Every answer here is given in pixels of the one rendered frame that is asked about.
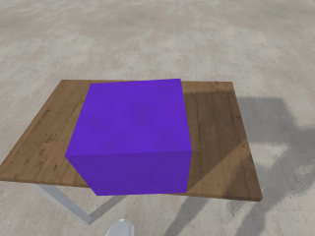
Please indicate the table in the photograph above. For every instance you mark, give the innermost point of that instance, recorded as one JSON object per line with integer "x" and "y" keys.
{"x": 221, "y": 165}

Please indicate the carton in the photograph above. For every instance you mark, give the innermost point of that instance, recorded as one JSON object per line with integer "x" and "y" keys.
{"x": 132, "y": 138}

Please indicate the robot left thigh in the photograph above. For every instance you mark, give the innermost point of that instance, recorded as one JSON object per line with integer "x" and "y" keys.
{"x": 121, "y": 228}

